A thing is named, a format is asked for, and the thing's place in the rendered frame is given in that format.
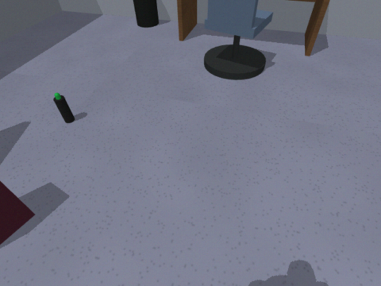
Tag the office chair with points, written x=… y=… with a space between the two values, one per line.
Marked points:
x=241 y=19

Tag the desk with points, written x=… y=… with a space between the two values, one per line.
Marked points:
x=187 y=20

